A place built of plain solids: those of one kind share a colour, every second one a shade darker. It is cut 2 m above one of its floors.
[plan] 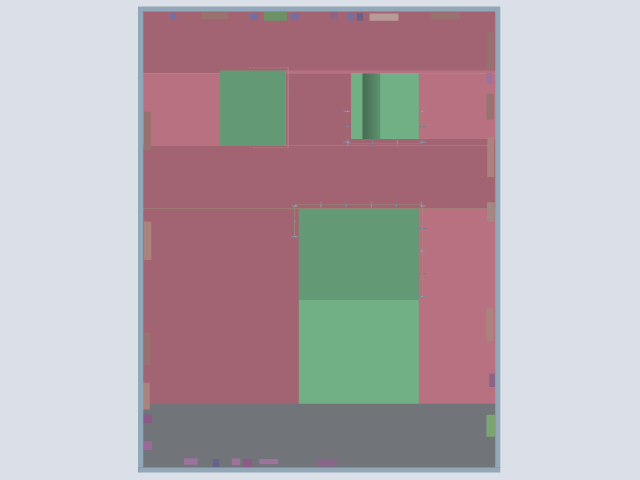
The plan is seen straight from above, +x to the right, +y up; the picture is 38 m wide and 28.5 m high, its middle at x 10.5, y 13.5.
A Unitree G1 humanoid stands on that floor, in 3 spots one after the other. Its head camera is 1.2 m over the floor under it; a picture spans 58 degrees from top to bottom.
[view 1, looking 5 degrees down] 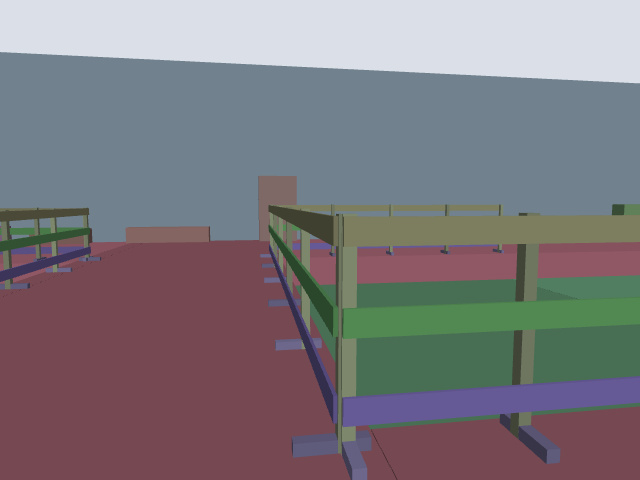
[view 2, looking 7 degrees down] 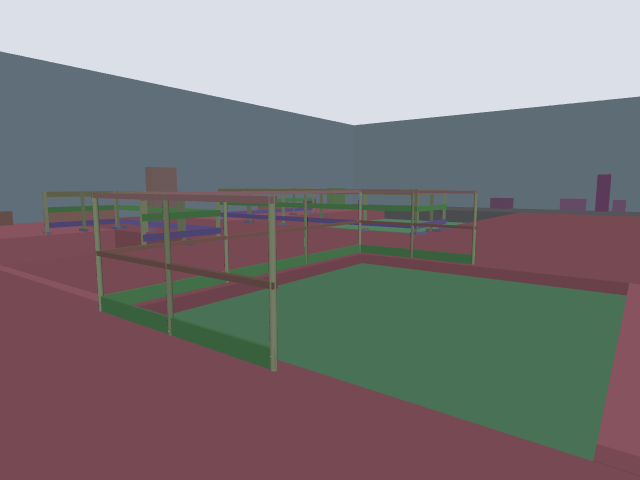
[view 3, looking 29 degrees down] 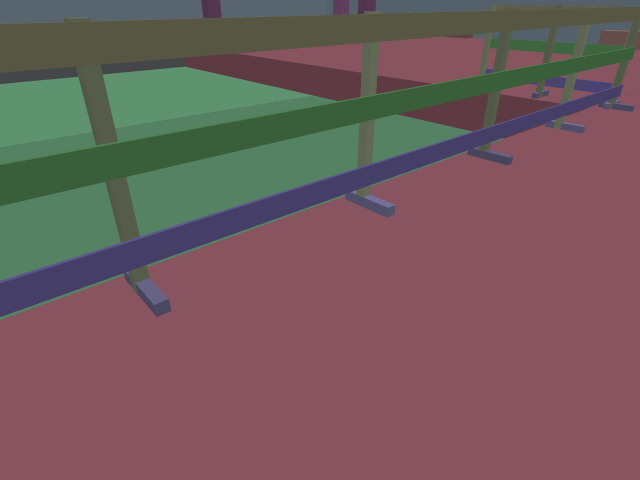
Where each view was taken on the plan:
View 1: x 7.10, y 15.97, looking -9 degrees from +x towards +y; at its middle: surround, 13.76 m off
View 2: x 4.44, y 25.71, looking -53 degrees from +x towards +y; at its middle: surround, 9.85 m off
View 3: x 15.51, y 17.36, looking -131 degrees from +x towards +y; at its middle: surround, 2.48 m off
